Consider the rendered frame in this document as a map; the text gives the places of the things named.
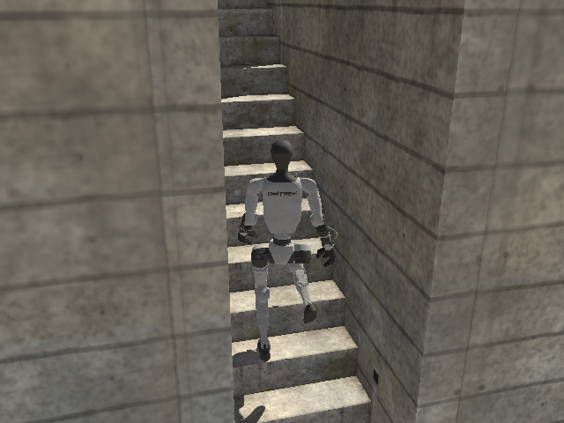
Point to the stairs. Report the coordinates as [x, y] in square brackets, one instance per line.
[311, 375]

